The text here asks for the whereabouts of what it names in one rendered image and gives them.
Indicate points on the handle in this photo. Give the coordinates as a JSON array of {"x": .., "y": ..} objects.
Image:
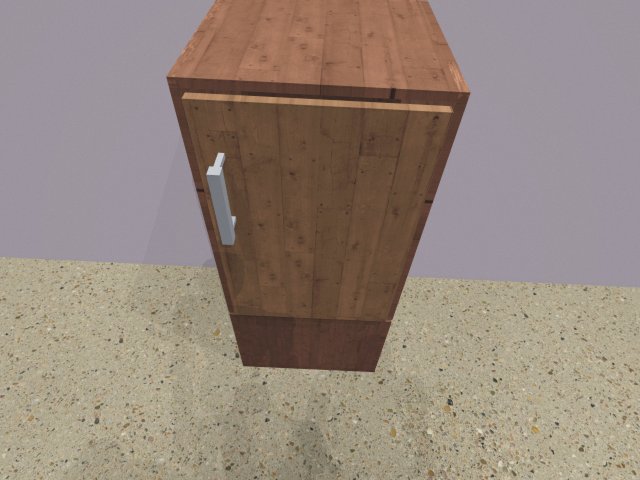
[{"x": 217, "y": 186}]

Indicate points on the cupboard door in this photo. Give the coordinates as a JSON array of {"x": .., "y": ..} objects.
[{"x": 327, "y": 196}]

